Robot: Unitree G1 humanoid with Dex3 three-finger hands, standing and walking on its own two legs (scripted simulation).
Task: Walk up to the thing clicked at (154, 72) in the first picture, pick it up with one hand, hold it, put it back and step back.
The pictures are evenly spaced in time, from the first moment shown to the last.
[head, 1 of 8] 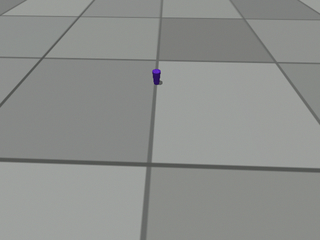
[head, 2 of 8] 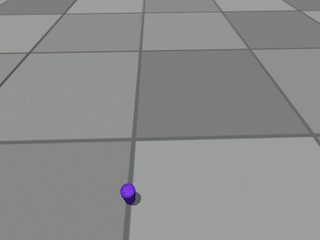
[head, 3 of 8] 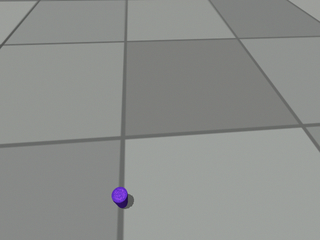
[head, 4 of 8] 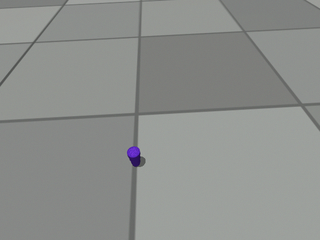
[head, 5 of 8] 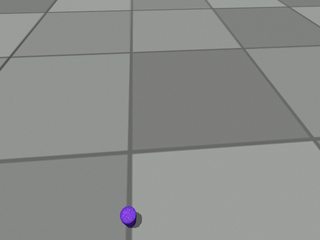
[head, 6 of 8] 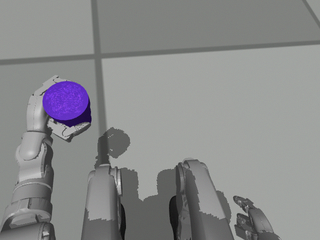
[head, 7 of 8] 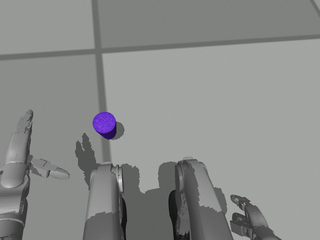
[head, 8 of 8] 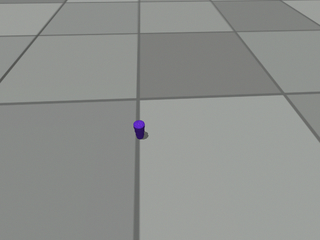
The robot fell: no
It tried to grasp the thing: yes
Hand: left
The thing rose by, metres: 0.70
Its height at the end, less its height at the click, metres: +0.00
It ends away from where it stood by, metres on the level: 0.03
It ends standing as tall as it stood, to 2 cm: yes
